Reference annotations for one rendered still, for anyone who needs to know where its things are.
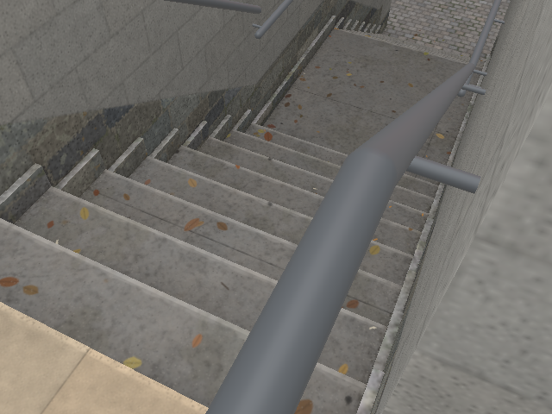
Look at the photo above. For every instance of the stairs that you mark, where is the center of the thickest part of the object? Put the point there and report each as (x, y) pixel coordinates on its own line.
(168, 270)
(453, 56)

